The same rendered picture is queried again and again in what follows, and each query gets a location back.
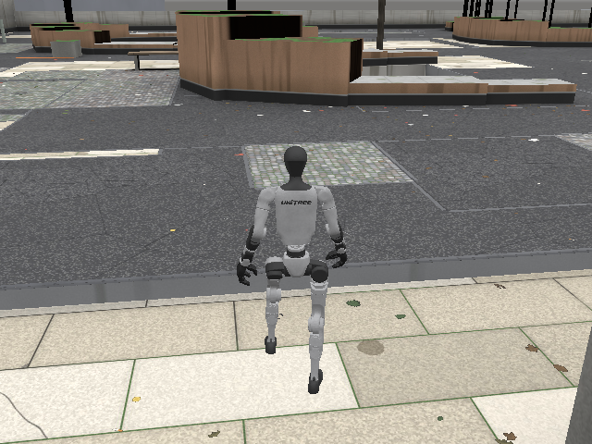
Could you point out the robot right forearm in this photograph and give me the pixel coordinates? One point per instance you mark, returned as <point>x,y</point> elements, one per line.
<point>339,241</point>

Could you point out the robot left forearm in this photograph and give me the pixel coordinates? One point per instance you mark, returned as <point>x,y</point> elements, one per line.
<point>249,249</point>

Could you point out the robot right thigh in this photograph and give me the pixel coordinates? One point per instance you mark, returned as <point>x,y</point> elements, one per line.
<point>318,282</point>

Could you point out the right robot upper arm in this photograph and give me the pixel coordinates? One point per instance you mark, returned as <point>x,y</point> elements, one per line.
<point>325,196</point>

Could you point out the robot right hand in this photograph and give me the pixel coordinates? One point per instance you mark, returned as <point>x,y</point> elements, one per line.
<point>334,254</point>

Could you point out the robot head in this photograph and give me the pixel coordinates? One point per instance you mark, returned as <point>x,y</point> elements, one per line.
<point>295,159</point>

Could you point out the robot left hand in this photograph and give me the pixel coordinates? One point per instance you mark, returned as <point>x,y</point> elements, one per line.
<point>241,272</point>

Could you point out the left robot upper arm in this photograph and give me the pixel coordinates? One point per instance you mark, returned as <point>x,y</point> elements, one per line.
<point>266,196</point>

